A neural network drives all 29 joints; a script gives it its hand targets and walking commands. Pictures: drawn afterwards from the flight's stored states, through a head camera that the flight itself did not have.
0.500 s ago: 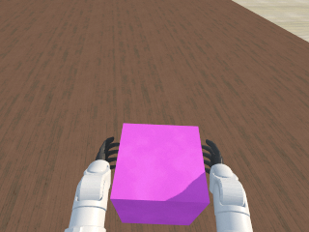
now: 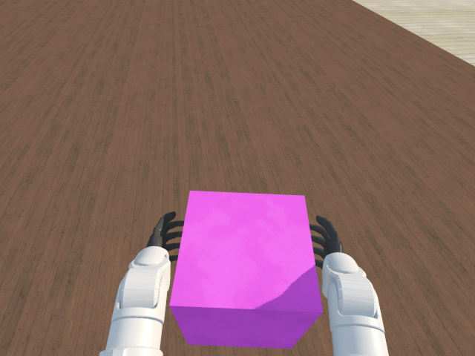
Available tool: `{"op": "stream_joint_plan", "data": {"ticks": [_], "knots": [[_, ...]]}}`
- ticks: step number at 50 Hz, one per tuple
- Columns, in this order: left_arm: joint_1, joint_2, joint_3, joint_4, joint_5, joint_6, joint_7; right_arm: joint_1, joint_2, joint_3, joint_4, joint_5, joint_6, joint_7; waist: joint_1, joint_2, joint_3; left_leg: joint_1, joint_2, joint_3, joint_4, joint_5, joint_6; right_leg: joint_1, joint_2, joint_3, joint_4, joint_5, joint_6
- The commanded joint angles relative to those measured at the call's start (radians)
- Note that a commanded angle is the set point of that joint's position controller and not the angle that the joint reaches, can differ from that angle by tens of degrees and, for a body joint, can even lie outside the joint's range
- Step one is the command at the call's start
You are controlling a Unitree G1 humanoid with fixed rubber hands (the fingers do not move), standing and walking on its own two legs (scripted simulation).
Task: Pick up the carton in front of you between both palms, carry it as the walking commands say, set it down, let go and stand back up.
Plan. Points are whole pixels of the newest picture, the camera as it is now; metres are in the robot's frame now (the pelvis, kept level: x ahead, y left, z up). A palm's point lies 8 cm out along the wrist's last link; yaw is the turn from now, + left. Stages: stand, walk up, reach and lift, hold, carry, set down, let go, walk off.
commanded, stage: carry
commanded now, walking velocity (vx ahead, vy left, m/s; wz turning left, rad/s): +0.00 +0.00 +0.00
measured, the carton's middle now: (243, 273) +0.30 +0.00 -0.04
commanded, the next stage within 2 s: hold in 0.18 s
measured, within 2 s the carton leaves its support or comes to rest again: neither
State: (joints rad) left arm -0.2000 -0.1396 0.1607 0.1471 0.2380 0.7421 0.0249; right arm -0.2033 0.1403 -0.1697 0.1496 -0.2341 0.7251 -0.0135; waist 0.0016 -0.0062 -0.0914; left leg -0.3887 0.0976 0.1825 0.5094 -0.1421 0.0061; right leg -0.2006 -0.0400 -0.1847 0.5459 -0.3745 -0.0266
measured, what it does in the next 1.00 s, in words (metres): lowers itself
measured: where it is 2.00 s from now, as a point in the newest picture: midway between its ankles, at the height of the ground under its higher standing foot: outside the picture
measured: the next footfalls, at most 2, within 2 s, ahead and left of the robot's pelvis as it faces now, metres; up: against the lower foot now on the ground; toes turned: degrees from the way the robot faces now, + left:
none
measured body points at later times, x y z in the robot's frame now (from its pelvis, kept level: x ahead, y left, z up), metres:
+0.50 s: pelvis -0.02 +0.02 +0.01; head -0.03 +0.03 +0.46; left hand +0.31 +0.12 +0.03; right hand +0.27 -0.18 +0.04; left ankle +0.07 +0.14 -0.73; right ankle -0.05 -0.09 -0.73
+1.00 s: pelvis -0.06 +0.06 -0.07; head +0.17 +0.03 +0.32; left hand +0.37 +0.13 -0.16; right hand +0.33 -0.17 -0.15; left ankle +0.07 +0.14 -0.73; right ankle -0.05 -0.09 -0.73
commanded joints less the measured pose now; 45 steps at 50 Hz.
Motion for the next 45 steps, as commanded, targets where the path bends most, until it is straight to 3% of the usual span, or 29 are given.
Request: {"op": "stream_joint_plan", "data": {"ticks": [1,9,10,11,12,14,16,17,19,22,24,27,31,35,39,45], "knots": [[-0.425,-0.866,-0.544,-0.064,-0.243,-0.038,-0.221,-0.388,0.878,0.537,-0.031,0.229,-0.020,0.210,0.001,0.003,-0.205,0.184,0.074,-0.088,-0.028,0.175,0.005,-0.039,-0.122,0.101,-0.116,0.238,-0.002],[-0.425,-0.867,-0.544,-0.065,-0.243,-0.038,-0.222,-0.387,0.879,0.537,-0.033,0.229,-0.019,0.210,0.001,0.002,-0.205,0.183,0.073,-0.085,-0.025,0.176,0.002,-0.038,-0.122,0.101,-0.114,0.248,-0.003],[-0.319,-0.877,-0.528,-0.087,-0.238,-0.035,-0.224,-0.314,0.898,0.495,0.021,0.215,-0.033,0.214,-0.007,-0.125,-0.046,0.535,-0.217,-0.224,-0.031,0.301,0.030,-0.152,0.059,0.312,-0.233,0.557,-0.010],[-0.334,-0.843,-0.525,-0.135,-0.235,-0.055,-0.216,-0.299,0.851,0.486,-0.006,0.187,-0.065,0.199,-0.017,-0.099,-0.107,0.552,-0.191,-0.259,-0.075,0.296,0.036,-0.067,0.042,0.339,-0.219,0.603,-0.005],[-0.371,-0.830,-0.541,-0.151,-0.239,-0.057,-0.217,-0.301,0.862,0.479,-0.023,0.170,-0.072,0.195,-0.023,-0.066,-0.117,0.516,-0.188,-0.250,-0.082,0.336,0.023,-0.012,0.058,0.316,-0.215,0.587,0.003],[-0.384,-0.813,-0.537,-0.152,-0.231,-0.065,-0.218,-0.298,0.845,0.456,0.005,0.159,-0.079,0.188,-0.021,-0.075,-0.115,0.503,-0.188,-0.249,-0.095,0.352,0.016,0.041,0.073,0.318,-0.237,0.577,0.013],[-0.396,-0.824,-0.557,-0.137,-0.241,-0.075,-0.224,-0.320,0.849,0.462,0.005,0.165,-0.086,0.189,-0.022,-0.038,-0.122,0.462,-0.210,-0.237,-0.107,0.312,-0.001,0.114,0.087,0.313,-0.233,0.601,0.023],[-0.412,-0.827,-0.555,-0.129,-0.241,-0.078,-0.228,-0.331,0.855,0.462,0.022,0.163,-0.087,0.191,-0.023,-0.052,-0.123,0.453,-0.211,-0.237,-0.117,0.259,-0.002,0.122,0.091,0.308,-0.245,0.533,0.028],[-0.416,-0.848,-0.526,-0.078,-0.214,-0.081,-0.223,-0.420,0.872,0.495,0.026,0.190,-0.088,0.211,0.016,-0.025,-0.107,0.469,-0.220,-0.232,-0.125,0.206,0.001,0.078,0.092,0.301,-0.244,0.483,0.037],[-0.466,-0.875,-0.422,0.039,-0.152,-0.089,-0.209,-0.551,0.851,0.466,0.119,0.180,-0.104,0.253,0.068,-0.022,-0.036,0.430,-0.212,-0.228,-0.137,0.089,0.004,0.013,0.105,0.278,-0.246,0.250,0.026],[-0.543,-0.904,-0.356,0.146,-0.118,-0.105,-0.209,-0.656,0.844,0.409,0.214,0.152,-0.132,0.278,0.077,-0.017,-0.003,0.445,-0.205,-0.225,-0.123,-0.003,0.000,-0.087,0.108,0.269,-0.244,0.079,0.011],[-0.673,-0.915,-0.255,0.287,-0.075,-0.135,-0.216,-0.769,0.833,0.270,0.377,0.077,-0.190,0.300,0.056,-0.004,0.020,0.442,-0.192,-0.222,-0.088,-0.105,-0.009,-0.201,0.114,0.258,-0.203,-0.030,-0.018],[-0.778,-0.823,-0.083,0.391,0.027,-0.190,-0.193,-0.794,0.736,0.014,0.546,-0.078,-0.258,0.274,0.005,0.015,0.045,0.353,-0.180,-0.231,-0.036,-0.160,-0.020,-0.300,0.127,0.253,-0.106,-0.043,-0.038],[-0.778,-0.681,0.031,0.420,0.105,-0.287,-0.160,-0.784,0.608,-0.115,0.592,-0.157,-0.334,0.239,0.006,0.020,-0.009,0.215,-0.193,-0.230,0.054,-0.076,-0.022,-0.415,0.143,0.243,-0.005,0.025,-0.026],[-0.796,-0.678,0.011,0.436,0.103,-0.416,-0.141,-0.824,0.593,-0.079,0.590,-0.133,-0.450,0.232,0.012,0.014,-0.167,0.122,-0.202,-0.235,0.167,0.041,-0.025,-0.557,0.169,0.229,0.110,0.085,-0.003],[-0.916,-0.814,-0.179,0.412,0.027,-0.570,-0.134,-0.930,0.732,0.123,0.567,-0.015,-0.585,0.249,0.009,0.006,-0.560,0.109,-0.203,-0.249,0.376,0.225,-0.035,-0.821,0.201,0.208,0.295,0.140,0.020]]}}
